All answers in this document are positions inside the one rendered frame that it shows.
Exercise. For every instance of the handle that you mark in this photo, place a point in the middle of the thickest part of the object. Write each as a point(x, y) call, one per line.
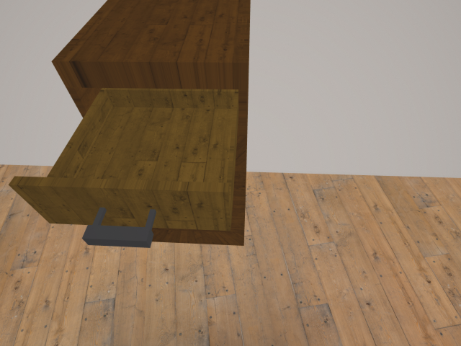
point(119, 236)

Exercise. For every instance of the cabinet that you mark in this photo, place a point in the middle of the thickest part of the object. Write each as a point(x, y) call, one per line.
point(167, 44)

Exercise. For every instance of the drawer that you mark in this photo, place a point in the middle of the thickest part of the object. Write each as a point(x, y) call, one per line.
point(173, 150)

